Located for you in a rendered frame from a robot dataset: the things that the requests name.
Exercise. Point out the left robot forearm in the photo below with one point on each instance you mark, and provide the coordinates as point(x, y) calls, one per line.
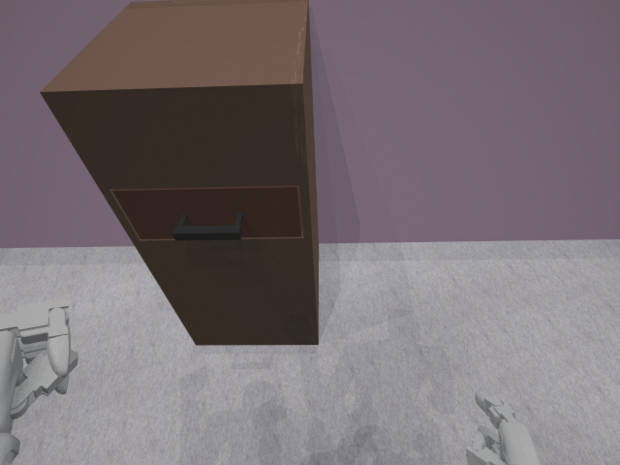
point(9, 448)

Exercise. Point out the cabinet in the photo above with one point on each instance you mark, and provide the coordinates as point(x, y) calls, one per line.
point(207, 93)

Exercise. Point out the left robot hand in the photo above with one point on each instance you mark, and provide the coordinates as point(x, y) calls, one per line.
point(40, 333)

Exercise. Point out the right robot hand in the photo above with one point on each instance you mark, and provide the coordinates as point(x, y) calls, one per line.
point(514, 444)

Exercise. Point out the handle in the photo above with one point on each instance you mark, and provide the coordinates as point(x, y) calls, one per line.
point(183, 232)

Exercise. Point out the drawer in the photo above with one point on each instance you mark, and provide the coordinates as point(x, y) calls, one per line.
point(268, 211)

